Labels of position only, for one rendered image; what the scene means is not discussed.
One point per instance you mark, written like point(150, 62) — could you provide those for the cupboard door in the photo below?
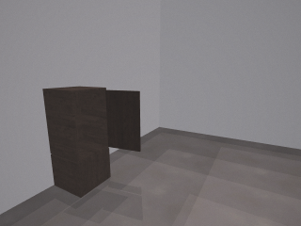
point(123, 119)

